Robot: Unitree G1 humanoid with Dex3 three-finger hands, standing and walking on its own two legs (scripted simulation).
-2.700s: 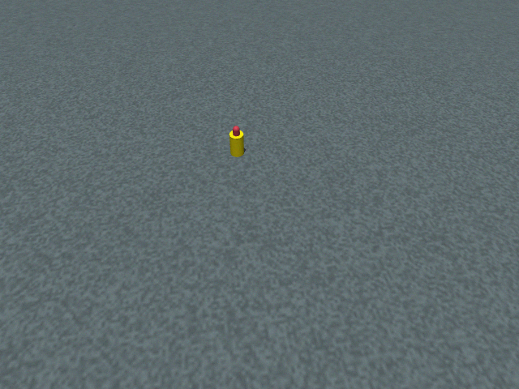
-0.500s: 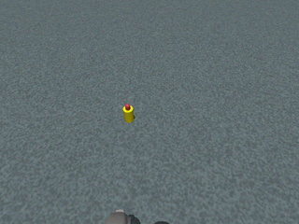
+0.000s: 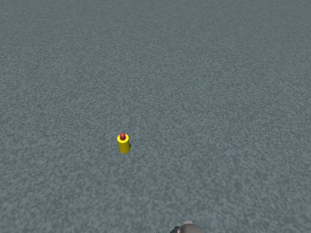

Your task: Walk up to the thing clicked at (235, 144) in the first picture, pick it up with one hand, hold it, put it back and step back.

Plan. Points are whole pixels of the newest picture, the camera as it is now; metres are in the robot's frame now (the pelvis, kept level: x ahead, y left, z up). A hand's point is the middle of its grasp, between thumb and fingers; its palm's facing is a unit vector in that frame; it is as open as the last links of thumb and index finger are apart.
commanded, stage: walk up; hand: left
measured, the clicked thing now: (123, 141) +0.83 +0.19 -0.68
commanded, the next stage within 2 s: none
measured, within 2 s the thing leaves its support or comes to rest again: neither
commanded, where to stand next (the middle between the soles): +0.50 -0.03 m, yaw +3 degrees
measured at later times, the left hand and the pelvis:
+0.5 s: hand (75, 218) +0.20 +0.22 -0.13, palm faces +0.03 -0.92 -0.38, open 7.4 cm; pelvis +0.17 -0.05 +0.00, yaw +2 degrees
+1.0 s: hand (83, 167) +0.36 +0.24 -0.14, palm faces -0.02 -0.93 -0.36, open 7.4 cm; pelvis +0.32 -0.04 -0.01, yaw +2 degrees
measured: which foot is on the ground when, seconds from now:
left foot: down 0.00-0.14, up 0.16-0.60, down 0.62-1.00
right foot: up 0.00-0.08, down 0.10-0.64, up 0.66-1.00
